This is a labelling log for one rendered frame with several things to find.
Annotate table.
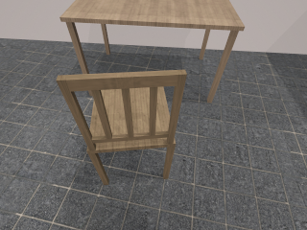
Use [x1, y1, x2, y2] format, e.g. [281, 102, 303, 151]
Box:
[59, 0, 245, 103]

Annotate chair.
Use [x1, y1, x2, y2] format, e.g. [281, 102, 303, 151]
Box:
[56, 69, 187, 186]

